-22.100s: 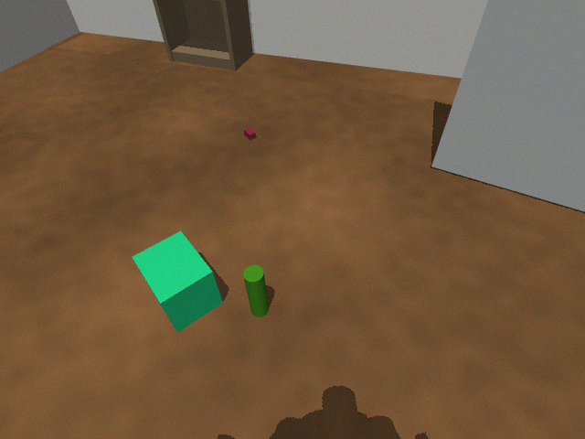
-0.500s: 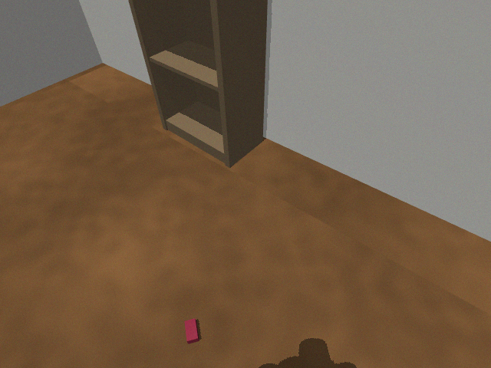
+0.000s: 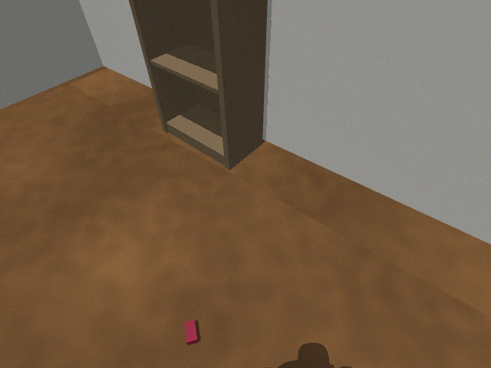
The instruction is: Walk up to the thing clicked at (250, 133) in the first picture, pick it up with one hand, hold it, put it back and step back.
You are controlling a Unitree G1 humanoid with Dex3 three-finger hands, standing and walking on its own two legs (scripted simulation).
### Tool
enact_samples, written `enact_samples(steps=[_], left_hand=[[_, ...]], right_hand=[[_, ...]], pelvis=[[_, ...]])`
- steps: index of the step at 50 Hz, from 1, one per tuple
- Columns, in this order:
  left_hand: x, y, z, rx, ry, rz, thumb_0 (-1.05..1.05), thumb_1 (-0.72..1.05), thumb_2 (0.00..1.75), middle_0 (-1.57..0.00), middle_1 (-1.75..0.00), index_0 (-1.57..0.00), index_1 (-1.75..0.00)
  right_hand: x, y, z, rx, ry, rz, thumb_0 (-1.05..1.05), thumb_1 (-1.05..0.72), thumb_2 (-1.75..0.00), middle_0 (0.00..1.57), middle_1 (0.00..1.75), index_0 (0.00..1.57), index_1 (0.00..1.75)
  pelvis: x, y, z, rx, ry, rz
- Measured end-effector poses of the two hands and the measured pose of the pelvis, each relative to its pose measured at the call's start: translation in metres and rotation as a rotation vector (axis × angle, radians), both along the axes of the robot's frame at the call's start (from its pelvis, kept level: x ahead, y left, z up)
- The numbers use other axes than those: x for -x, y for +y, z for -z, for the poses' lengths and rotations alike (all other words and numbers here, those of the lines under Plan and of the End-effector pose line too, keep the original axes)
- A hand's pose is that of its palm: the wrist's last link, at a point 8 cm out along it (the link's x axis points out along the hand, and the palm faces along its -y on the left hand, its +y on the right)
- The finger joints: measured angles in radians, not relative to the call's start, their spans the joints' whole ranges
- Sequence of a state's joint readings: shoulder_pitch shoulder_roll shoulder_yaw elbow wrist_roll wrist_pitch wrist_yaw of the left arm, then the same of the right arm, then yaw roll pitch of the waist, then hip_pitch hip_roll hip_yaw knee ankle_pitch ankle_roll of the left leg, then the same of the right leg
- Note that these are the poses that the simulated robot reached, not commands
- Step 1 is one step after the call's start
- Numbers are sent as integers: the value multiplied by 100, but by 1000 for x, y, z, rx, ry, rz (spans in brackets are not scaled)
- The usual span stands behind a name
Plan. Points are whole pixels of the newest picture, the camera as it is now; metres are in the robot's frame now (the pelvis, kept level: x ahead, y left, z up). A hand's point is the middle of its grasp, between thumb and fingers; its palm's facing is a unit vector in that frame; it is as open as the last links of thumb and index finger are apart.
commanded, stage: stand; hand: left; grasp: from above
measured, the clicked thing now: (191, 332) +0.43 +0.24 -0.76
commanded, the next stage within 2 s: rise first in 0.76 s
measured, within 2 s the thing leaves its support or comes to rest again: neither
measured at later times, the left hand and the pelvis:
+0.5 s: hand out of the picture +0.07 +0.26 -0.16, palm faces -0.02 -0.94 -0.35, open 7.4 cm; pelvis +0.00 +0.00 +0.00, yaw +0 degrees
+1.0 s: hand out of the picture +0.12 +0.25 -0.16, palm faces +0.05 -0.94 -0.33, open 7.8 cm; pelvis -0.01 +0.00 -0.01, yaw +1 degrees
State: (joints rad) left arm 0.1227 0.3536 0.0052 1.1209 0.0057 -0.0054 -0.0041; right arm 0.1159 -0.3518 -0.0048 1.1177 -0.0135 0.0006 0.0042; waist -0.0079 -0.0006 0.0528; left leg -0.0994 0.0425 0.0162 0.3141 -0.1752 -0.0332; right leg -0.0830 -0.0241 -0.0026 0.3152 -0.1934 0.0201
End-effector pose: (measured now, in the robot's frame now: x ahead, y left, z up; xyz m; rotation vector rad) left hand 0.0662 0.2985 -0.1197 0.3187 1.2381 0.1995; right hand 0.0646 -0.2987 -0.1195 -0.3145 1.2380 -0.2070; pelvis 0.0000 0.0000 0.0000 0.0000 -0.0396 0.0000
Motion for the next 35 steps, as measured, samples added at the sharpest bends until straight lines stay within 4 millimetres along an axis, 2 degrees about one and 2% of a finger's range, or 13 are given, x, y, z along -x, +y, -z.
enact_samples(steps=[14, 35], left_hand=[[8, 2, 1, 1, 25, -7, 1, 91, 90, -20, -30, -20, -30], [0, 1, -2, -7, 8, -2, 0, 91, 90, -20, -30, -20, -30]], right_hand=[[10, 1, 2, -1, 28, 0, 0, -90, -90, 21, 30, 20, 30], [-2, 0, 3, -5, 6, -8, 0, -90, -90, 21, 30, 20, 30]], pelvis=[[1, 2, 0, -1, 5, 0], [-2, 0, 0, -2, 8, -2]])
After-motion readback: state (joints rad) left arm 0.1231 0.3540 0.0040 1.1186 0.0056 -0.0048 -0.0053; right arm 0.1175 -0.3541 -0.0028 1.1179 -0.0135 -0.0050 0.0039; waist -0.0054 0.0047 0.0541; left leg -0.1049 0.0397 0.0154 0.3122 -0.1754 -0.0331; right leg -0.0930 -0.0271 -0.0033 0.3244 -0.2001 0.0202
